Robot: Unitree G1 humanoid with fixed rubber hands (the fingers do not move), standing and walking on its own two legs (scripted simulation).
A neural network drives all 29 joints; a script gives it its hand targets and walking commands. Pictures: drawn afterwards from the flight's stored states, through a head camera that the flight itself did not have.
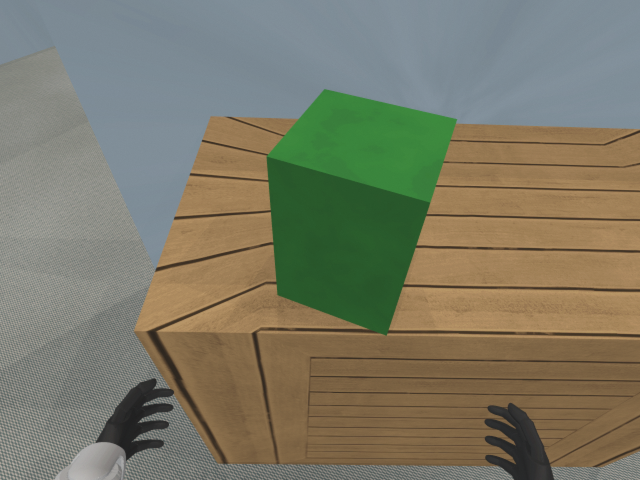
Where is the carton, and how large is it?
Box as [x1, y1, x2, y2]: [266, 89, 456, 335]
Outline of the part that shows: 324,89 266,156 277,294 386,335 456,119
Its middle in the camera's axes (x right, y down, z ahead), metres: +0.05 -0.03 +0.54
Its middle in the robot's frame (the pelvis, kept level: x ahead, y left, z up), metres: +0.42 -0.02 +0.10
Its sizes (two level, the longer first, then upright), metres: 0.174 0.165 0.257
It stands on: a pedestal, 0.75 m high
